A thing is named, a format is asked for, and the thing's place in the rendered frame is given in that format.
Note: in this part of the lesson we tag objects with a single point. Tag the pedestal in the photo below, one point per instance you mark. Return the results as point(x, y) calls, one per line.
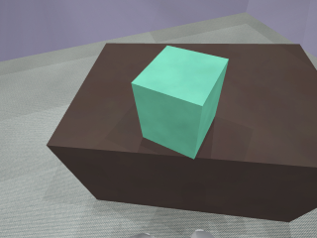
point(258, 158)

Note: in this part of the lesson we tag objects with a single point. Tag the carton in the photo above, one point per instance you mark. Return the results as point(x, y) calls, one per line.
point(177, 96)

